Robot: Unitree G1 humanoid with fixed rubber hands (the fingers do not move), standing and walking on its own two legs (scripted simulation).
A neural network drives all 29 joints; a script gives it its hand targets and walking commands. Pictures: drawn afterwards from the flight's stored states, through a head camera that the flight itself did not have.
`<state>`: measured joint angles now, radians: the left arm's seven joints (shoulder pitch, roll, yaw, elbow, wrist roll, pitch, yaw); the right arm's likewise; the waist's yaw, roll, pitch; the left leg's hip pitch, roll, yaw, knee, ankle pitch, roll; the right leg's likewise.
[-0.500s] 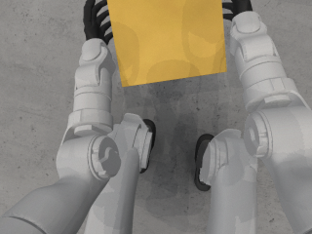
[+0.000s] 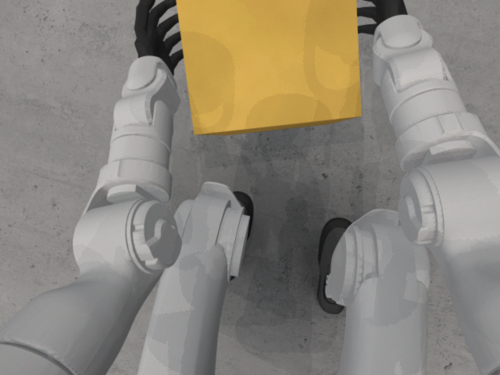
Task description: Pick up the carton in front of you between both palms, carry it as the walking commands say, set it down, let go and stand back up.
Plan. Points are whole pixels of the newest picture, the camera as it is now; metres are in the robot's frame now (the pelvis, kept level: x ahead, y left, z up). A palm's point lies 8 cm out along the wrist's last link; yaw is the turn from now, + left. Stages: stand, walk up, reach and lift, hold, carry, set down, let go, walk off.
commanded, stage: set down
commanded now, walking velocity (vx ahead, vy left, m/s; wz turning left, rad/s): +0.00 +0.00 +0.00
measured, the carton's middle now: (270, 65) +0.51 +0.06 -0.24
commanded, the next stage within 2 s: let go in 1.94 s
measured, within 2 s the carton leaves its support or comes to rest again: rests again in 0.20 s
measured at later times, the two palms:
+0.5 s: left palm (151, 62) +0.49 +0.22 -0.15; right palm (376, 25) +0.55 -0.09 -0.17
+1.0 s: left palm (146, 82) +0.46 +0.23 -0.16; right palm (427, 10) +0.56 -0.14 -0.16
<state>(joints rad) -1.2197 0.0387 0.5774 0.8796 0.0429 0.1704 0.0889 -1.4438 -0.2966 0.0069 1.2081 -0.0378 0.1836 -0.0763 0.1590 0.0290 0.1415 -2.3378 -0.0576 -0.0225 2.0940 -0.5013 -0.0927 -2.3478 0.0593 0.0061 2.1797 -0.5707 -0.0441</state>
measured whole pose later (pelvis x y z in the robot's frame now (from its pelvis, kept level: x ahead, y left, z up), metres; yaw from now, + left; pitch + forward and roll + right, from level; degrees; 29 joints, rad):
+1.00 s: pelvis +0.00 +0.01 +0.00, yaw +0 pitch +37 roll +4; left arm -1.16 0.17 0.28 0.96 -0.24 -0.01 0.16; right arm -1.45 -0.50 0.16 1.14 0.19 0.07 -0.02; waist 0.13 0.04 0.29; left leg -2.27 -0.06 0.02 2.12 -0.50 -0.06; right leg -2.27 0.06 0.04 2.21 -0.59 -0.01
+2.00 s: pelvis +0.04 +0.01 +0.25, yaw -2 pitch +45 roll +3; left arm -0.75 0.02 0.36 0.59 -0.05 0.14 0.12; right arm -1.11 -0.37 -0.15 0.99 -0.07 0.17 0.08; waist 0.17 -0.04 -0.12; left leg -1.65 -0.04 -0.02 1.21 -0.34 -0.04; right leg -1.65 0.04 0.05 1.28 -0.41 -0.01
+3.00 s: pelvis +0.14 +0.01 +0.40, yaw -3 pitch +0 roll +0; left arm 0.22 0.22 0.03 0.44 0.00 0.08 -0.06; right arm 0.24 -0.22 -0.04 0.45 0.01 0.07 0.06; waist 0.00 -0.01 0.04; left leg -0.17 -0.02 -0.06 0.42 -0.26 -0.01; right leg -0.13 0.03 0.04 0.42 -0.29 -0.02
